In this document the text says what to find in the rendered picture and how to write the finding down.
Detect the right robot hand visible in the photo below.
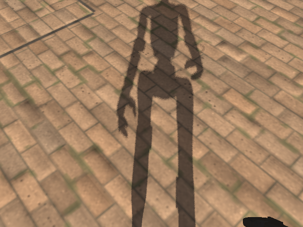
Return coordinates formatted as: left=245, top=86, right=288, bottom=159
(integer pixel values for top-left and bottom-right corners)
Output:
left=243, top=217, right=288, bottom=227

